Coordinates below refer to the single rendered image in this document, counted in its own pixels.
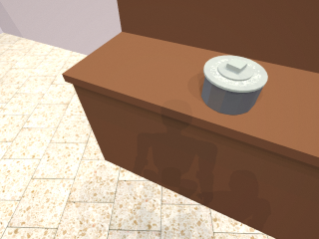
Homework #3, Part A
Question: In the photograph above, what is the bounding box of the table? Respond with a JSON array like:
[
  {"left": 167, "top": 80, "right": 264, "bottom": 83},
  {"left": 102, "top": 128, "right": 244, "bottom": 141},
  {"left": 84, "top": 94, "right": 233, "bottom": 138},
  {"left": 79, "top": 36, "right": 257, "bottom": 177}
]
[{"left": 62, "top": 0, "right": 319, "bottom": 239}]

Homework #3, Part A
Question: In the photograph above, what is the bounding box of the lid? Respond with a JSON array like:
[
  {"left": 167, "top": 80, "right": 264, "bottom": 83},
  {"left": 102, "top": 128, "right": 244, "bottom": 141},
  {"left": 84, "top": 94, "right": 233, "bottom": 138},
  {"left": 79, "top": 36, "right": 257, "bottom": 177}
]
[{"left": 203, "top": 55, "right": 268, "bottom": 93}]

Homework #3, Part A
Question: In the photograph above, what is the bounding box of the knob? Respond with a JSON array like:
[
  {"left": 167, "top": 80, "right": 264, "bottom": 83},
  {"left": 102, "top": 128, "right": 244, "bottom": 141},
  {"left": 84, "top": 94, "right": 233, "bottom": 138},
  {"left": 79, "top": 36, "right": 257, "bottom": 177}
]
[{"left": 226, "top": 58, "right": 248, "bottom": 73}]

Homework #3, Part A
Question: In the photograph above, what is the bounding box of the pot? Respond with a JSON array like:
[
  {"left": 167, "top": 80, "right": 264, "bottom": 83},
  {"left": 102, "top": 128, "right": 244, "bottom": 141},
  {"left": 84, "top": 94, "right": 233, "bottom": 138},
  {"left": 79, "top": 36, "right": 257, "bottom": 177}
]
[{"left": 201, "top": 77, "right": 263, "bottom": 116}]

